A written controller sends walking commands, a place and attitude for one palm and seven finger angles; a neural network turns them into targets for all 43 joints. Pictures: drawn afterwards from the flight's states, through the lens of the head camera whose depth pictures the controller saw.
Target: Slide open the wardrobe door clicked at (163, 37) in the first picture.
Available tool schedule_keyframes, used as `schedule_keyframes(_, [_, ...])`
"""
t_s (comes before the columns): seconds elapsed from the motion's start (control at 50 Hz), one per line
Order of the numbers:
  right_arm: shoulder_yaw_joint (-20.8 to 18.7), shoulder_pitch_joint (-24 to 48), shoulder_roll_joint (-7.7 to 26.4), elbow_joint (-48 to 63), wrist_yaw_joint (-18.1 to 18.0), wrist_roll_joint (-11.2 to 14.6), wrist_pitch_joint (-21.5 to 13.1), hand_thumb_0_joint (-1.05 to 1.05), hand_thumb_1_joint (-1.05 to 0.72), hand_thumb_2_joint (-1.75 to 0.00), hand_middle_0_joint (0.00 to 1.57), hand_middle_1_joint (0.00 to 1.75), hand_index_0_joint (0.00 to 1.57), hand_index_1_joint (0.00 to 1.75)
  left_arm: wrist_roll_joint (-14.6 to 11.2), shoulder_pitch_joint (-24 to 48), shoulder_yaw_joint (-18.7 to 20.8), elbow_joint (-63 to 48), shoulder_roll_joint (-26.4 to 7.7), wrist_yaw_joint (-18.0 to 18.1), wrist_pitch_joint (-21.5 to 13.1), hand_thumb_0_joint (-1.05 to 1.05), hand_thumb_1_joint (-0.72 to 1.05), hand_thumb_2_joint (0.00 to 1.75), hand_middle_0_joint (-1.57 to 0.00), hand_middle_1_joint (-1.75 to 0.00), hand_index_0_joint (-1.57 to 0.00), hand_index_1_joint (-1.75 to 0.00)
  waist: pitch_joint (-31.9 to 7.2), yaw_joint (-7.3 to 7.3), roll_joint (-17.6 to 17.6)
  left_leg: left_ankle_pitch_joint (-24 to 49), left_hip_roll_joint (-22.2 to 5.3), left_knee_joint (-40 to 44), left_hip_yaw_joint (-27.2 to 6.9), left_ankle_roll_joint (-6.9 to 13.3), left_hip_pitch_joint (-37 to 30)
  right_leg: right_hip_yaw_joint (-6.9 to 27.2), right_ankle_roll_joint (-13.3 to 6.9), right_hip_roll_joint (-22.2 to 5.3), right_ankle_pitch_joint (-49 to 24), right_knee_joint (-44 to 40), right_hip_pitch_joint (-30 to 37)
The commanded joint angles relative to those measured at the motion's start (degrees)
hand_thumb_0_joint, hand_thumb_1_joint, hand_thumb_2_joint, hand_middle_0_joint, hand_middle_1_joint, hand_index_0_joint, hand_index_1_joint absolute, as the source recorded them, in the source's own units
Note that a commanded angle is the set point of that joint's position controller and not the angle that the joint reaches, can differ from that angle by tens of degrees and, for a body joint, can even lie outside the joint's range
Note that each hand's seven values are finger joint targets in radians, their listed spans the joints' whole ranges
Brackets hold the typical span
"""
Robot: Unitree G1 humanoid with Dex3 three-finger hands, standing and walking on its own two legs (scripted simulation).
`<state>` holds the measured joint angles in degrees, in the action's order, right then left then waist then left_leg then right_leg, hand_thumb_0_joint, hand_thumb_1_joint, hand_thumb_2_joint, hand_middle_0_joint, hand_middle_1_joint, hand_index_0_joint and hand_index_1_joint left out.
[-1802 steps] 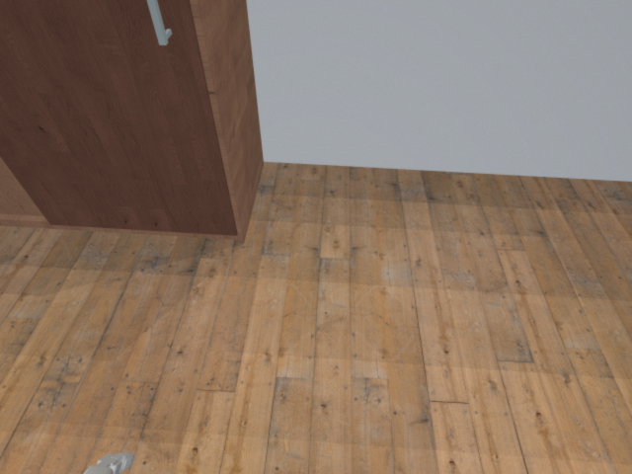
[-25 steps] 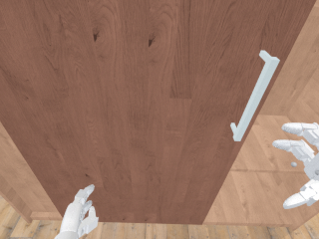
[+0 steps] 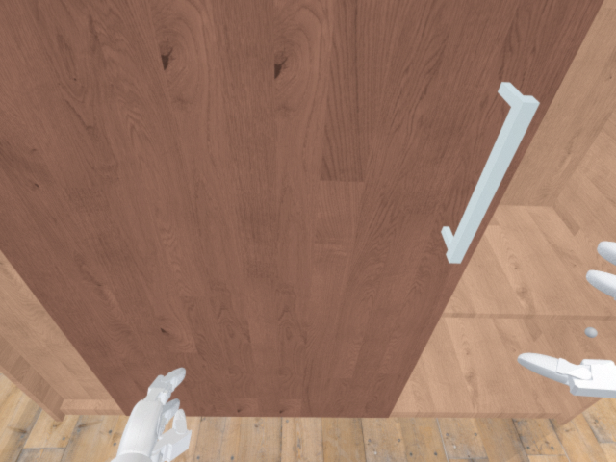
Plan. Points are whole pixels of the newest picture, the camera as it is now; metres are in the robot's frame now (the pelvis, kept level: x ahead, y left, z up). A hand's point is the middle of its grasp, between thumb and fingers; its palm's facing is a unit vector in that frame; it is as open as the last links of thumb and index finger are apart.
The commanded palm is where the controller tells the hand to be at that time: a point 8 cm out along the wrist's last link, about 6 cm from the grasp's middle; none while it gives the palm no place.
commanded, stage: draw the hand back to the body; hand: right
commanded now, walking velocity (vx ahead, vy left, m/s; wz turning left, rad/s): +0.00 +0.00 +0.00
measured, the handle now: (478, 183) +0.41 -0.22 +0.20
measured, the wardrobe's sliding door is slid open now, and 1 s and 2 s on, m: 0.56 0.56 0.56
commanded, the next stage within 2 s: step back with the hand held close in 0.84 s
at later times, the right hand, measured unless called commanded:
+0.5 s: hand (567, 317) +0.22 -0.26 +0.17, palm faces +0.42 +0.83 -0.36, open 8.4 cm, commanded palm +0.17 -0.30 +0.18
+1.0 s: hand (563, 320) +0.22 -0.25 +0.17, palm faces +0.43 +0.82 -0.38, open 7.4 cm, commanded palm +0.17 -0.29 +0.18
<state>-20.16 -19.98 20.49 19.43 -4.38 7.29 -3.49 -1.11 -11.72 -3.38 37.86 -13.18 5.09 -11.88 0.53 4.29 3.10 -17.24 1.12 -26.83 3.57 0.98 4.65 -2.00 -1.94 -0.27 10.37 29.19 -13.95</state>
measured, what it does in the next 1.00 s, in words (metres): stands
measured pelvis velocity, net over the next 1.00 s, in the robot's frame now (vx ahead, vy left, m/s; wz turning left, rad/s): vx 0.03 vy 0.01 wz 0.01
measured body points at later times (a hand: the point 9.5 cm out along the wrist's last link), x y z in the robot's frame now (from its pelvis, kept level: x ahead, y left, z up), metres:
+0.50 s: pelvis +0.03 +0.00 +0.01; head +0.00 +0.01 +0.46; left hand +0.23 +0.22 -0.06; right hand +0.19 -0.30 +0.19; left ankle -0.02 +0.11 -0.74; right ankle +0.07 -0.10 -0.74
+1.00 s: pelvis +0.03 +0.01 +0.01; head +0.00 +0.03 +0.46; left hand +0.22 +0.23 -0.07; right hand +0.19 -0.29 +0.19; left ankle -0.02 +0.11 -0.74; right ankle +0.07 -0.09 -0.74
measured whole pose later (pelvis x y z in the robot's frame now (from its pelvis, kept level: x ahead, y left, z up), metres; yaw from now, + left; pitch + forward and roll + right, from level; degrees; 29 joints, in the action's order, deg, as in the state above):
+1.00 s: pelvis +0.03 +0.01 +0.01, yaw +1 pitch -5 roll +0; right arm -18.8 -26.0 20.7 22.7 -5.0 5.1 -4.0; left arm 0.2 -10.7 -1.7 36.8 -13.4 4.5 -4.2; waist 0.7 4.4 3.1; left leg -15.7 1.3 -19.4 2.6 1.3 -1.2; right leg -2.8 -1.4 -0.2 9.7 23.1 -8.3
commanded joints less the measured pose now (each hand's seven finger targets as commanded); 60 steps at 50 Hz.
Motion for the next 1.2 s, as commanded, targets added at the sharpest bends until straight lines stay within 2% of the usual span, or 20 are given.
schedule_keyframes(0.0, [-4.5,8.4,11.4,12.8,-2.4,-1.4,-5.8,0.0,-0.1,-0.51,0.23,0.77,0.23,0.77,0.5,9.4,3.4,-9.1,-7.1,0.5,-2.5,0.0,0.9,0.9,-0.2,-0.3,-0.2,-0.3,-3.4,-0.52,0.5,1.4,-2.3,8.4,-3.1,0.4,9.2,4.8,-0.2,-2.0,4.6,-7.3,10.4])
schedule_keyframes(0.04, [-5.3,7.3,12.1,12.7,-2.7,-1.7,-6.1,0.0,-0.17,-0.55,0.22,0.73,0.22,0.73,0.6,9.6,3.7,-8.9,-7.4,0.5,-2.0,0.0,0.9,0.9,-0.2,-0.3,-0.2,-0.3,-3.5,-0.15,-1.4,2.6,-2.2,9.0,-3.1,0.4,8.0,4.6,-0.4,-2.0,2.4,-7.5,10.8])
schedule_keyframes(0.12, [-5.2,3.3,11.2,13.9,-2.7,-1.9,-6.3,0.0,-0.32,-0.62,0.22,0.64,0.22,0.64,0.9,9.4,3.8,-9.2,-6.8,0.0,-0.9,0.0,0.9,0.9,-0.2,-0.3,-0.2,-0.3,-4.6,0.21,1.4,7.2,-2.2,8.1,-2.7,0.6,6.3,4.2,-0.1,-2.0,-2.7,-7.5,12.3])
schedule_keyframes(0.16, [-5.2,0.8,10.7,13.1,-2.5,-1.8,-6.1,0.0,-0.39,-0.65,0.22,0.6,0.22,0.6,0.9,9.4,4.0,-9.2,-6.8,-0.1,-0.3,0.0,0.9,0.9,-0.2,-0.3,-0.2,-0.3,-3.4,0.24,-0.5,9.1,-2.0,8.6,-2.7,0.5,6.1,3.8,-0.2,-2.1,-4.8,-7.4,12.3])
schedule_keyframes(0.24, [-5.8,-0.2,11.0,14.2,-2.3,-1.9,-5.8,0.0,-0.54,-0.73,0.21,0.51,0.21,0.51,0.9,9.3,4.2,-9.7,-7.0,-0.4,0.7,0.0,0.9,0.9,-0.2,-0.3,-0.2,-0.3,-2.9,0.38,-1.0,10.1,-1.7,9.0,-2.6,0.6,5.4,3.8,0.0,-2.2,-6.3,-7.8,12.3])
schedule_keyframes(0.3, [-5.7,-0.9,10.9,15.5,-2.2,-2.0,-5.6,0.0,-0.65,-0.78,0.21,0.45,0.21,0.45,1.0,9.0,4.2,-10.2,-6.7,-0.5,1.4,0.0,0.9,0.9,-0.2,-0.3,-0.2,-0.3,-4.1,0.32,1.5,11.1,-1.7,8.8,-2.7,0.5,5.2,3.4,0.2,-2.2,-7.4,-7.7,13.5])
schedule_keyframes(0.34, [-5.9,-1.7,10.9,15.9,-2.2,-1.9,-5.3,0.0,-0.72,-0.81,0.21,0.41,0.21,0.41,1.1,9.1,4.3,-10.3,-6.9,-0.4,1.8,0.0,0.9,0.9,-0.2,-0.3,-0.2,-0.3,-4.1,0.41,-0.7,13.0,-1.5,9.1,-2.7,0.5,4.6,3.2,0.0,-2.2,-9.3,-7.6,13.6])
schedule_keyframes(0.4, [-5.4,-1.2,10.6,16.2,-2.0,-1.9,-4.8,0.0,-0.83,-0.87,0.2,0.34,0.2,0.34,1.1,8.9,4.2,-10.8,-6.7,-0.6,2.6,0.0,0.9,0.9,-0.2,-0.3,-0.2,-0.3,-4.3,0.24,0.8,13.0,-1.5,9.0,-2.7,0.3,4.5,3.1,0.2,-2.1,-9.5,-7.6,13.7])
schedule_keyframes(0.44, [-5.5,-1.7,10.7,15.9,-2.0,-2.1,-4.4,0.0,-0.9,-0.9,0.2,0.3,0.2,0.3,1.3,9.1,4.2,-10.7,-6.7,-0.4,2.9,0.0,0.9,0.9,-0.2,-0.3,-0.2,-0.3,-3.6,0.27,-0.4,13.9,-1.4,9.6,-2.7,0.4,4.6,2.9,0.0,-2.0,-10.2,-7.5,13.9])
schedule_keyframes(0.5, [-5.2,-0.6,10.6,17.0,-2.0,-2.0,-4.1,0.0,-0.9,-0.9,0.2,0.3,0.2,0.3,1.3,8.9,4.1,-10.9,-6.5,-0.5,3.4,0.0,0.9,0.9,-0.2,-0.3,-0.2,-0.3,-4.7,0.08,2.2,14.7,-1.5,9.4,-2.8,0.3,4.3,2.8,0.1,-1.8,-11.1,-7.3,14.8])
schedule_keyframes(0.54, [-5.7,-0.9,11.1,16.7,-2.0,-2.0,-3.9,0.0,-0.9,-0.9,0.2,0.3,0.2,0.3,1.5,9.2,4.2,-11.0,-6.7,-0.4,3.4,0.0,0.9,0.9,-0.2,-0.3,-0.2,-0.3,-4.3,0.31,-0.6,15.5,-1.4,9.8,-2.7,0.3,3.9,2.7,-0.1,-1.7,-11.5,-7.3,14.5])
schedule_keyframes(0.62, [-4.9,0.0,10.4,16.6,-1.8,-1.9,-3.6,0.0,-0.9,-0.9,0.2,0.3,0.2,0.3,1.4,9.5,4.0,-11.1,-6.3,-0.4,4.0,0.0,0.9,0.9,-0.2,-0.3,-0.2,-0.3,-3.7,0.12,1.0,14.5,-1.5,10.1,-2.9,0.2,4.6,2.5,0.0,-1.5,-10.3,-7.3,14.6])
schedule_keyframes(0.86, [-5.4,-0.8,10.8,15.9,-1.7,-1.9,-4.0,0.0,-0.9,-0.9,0.2,0.3,0.2,0.3,1.7,10.0,3.9,-10.7,-6.2,-0.1,3.8,0.0,0.9,0.9,-0.2,-0.3,-0.2,-0.3,-3.4,0.43,0.7,14.3,-1.5,11.6,-3.1,0.0,3.5,2.2,-0.2,-0.9,-9.5,-8.1,14.6])
schedule_keyframes(0.92, [-5.5,-1.1,10.6,15.4,-1.6,-1.8,-4.2,0.0,-0.9,-0.9,0.2,0.3,0.2,0.3,1.6,10.2,4.1,-10.6,-6.2,-0.1,3.8,0.0,0.9,0.9,-0.2,-0.3,-0.2,-0.3,-3.2,0.46,-0.9,13.6,-1.4,11.9,-3.0,-0.2,3.9,2.1,-0.3,-0.9,-8.9,-8.2,14.7])
schedule_keyframes(0.94, [-6.9,1.3,12.2,13.4,-1.8,-1.9,-3.9,0.0,-0.9,-0.9,0.2,0.3,0.2,0.3,1.6,9.9,4.2,-9.8,-6.6,0.1,4.0,0.0,0.9,0.9,-0.2,-0.3,-0.2,-0.3,-2.8,0.23,-1.2,14.0,-1.3,12.4,-3.1,-0.1,4.0,2.0,-0.4,-0.8,-9.2,-8.3,14.5])
schedule_keyframes(0.96, [-13.9,9.3,20.0,19.0,-2.4,-2.7,-6.4,0.0,-0.9,-0.9,0.2,0.3,0.2,0.3,1.1,10.5,3.9,-12.3,-7.4,-0.2,5.3,0.0,0.9,0.9,-0.2,-0.3,-0.2,-0.3,1.8,-1.59,-2.3,17.9,-4.3,15.0,-7.2,-1.9,10.6,2.9,-1.6,-1.7,-6.7,-4.8,10.6])
schedule_keyframes(0.98, [-9.9,3.4,14.7,13.0,-1.8,-2.6,-6.5,0.0,-0.9,-0.9,0.2,0.3,0.2,0.3,1.5,10.3,3.7,-10.7,-6.2,-0.1,6.3,0.0,0.9,0.9,-0.2,-0.3,-0.2,-0.3,1.8,-2.11,-5.5,20.7,-5.6,14.5,-6.7,-2.4,10.9,3.3,-1.7,-1.4,-7.2,-2.9,9.6])
schedule_keyframes(1.02, [-6.9,-2.3,11.2,12.3,-1.2,-3.1,-6.4,0.0,-0.9,-0.9,0.2,0.3,0.2,0.3,1.3,9.2,4.3,-12.3,-6.6,-0.4,7.8,0.0,0.9,0.9,-0.2,-0.3,-0.2,-0.3,-2.0,-2.06,-5.0,24.8,-6.2,12.0,-5.9,-3.4,9.9,2.2,-1.7,-1.7,-10.2,-1.7,9.7])
schedule_keyframes(1.08, [-6.9,-6.1,11.0,15.7,-1.6,-3.1,-6.7,0.0,-0.9,-0.9,0.2,0.3,0.2,0.3,1.0,8.4,4.9,-14.0,-6.8,-0.4,9.1,0.0,0.9,0.9,-0.2,-0.3,-0.2,-0.3,-7.4,-2.07,-1.6,26.6,-5.7,8.7,-5.0,-4.3,8.8,1.7,-1.9,-2.5,-16.9,-2.0,11.4])
schedule_keyframes(1.18, [-9.8,-8.5,14.1,19.2,-2.6,-2.6,-7.5,0.0,-0.9,-0.9,0.2,0.3,0.2,0.3,0.8,8.0,5.2,-15.7,-6.8,0.1,10.0,0.0,0.9,0.9,-0.2,-0.3,-0.2,-0.3,-8.7,-2.27,-2.3,20.5,-4.6,6.9,-5.1,-3.3,9.4,3.3,-1.8,-3.9,-16.7,-3.4,9.2])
